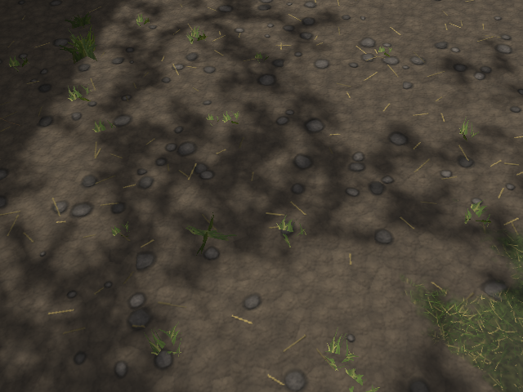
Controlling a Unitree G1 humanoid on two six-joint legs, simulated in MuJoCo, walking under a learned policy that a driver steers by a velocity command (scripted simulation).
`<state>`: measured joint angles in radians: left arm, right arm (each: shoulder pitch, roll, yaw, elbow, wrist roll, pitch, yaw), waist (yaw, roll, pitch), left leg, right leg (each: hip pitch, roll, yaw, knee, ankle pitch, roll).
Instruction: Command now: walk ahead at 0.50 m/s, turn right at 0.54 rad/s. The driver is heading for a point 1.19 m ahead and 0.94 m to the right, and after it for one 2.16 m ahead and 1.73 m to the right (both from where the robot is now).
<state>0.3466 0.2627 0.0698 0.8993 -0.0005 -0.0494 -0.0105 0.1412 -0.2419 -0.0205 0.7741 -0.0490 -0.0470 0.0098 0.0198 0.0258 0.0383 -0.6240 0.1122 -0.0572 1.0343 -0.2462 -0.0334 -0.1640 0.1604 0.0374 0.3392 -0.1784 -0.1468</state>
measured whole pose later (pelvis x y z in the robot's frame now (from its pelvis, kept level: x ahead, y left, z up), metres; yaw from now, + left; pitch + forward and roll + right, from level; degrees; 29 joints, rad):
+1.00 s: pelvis +0.48 -0.11 +0.00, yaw -36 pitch +1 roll +0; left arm 0.27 0.28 0.06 0.75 0.01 -0.02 -0.01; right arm 0.23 -0.27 -0.03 0.73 -0.04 -0.03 0.01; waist -0.01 0.03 0.06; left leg -0.52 0.11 0.00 1.14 -0.35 -0.03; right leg -0.26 0.13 0.00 0.43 -0.18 -0.13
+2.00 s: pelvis +0.82 -0.49 -0.01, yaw -66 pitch +1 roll +1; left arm 0.18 0.25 0.03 0.77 0.02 -0.04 -0.01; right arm 0.35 -0.25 -0.03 0.83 -0.01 -0.04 0.01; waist -0.04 0.01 0.06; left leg -0.35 0.08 0.05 1.14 -0.38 0.03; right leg -0.31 0.06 -0.05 0.49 -0.19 -0.09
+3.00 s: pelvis +1.00 -0.85 -0.01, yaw -53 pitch +0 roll +1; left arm 0.15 0.23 0.02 0.83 0.01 -0.02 0.05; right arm 0.24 -0.29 -0.08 0.86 -0.02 0.04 -0.02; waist -0.04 0.04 0.06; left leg -0.38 -0.10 -0.05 0.95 -0.52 0.03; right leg -0.31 0.01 -0.04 0.50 -0.19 -0.05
